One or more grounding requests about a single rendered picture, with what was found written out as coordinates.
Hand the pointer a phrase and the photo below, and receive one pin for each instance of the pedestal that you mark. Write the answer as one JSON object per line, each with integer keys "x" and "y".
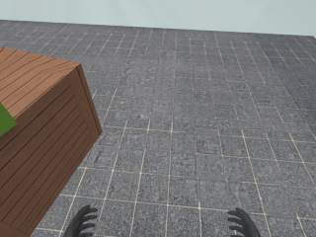
{"x": 57, "y": 125}

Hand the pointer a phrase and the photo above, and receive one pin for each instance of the carton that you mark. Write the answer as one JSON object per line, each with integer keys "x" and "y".
{"x": 6, "y": 120}

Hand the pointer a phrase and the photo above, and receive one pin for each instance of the right robot hand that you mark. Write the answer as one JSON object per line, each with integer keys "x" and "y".
{"x": 248, "y": 228}

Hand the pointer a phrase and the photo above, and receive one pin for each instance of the left robot hand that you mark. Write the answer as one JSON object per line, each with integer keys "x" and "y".
{"x": 76, "y": 225}

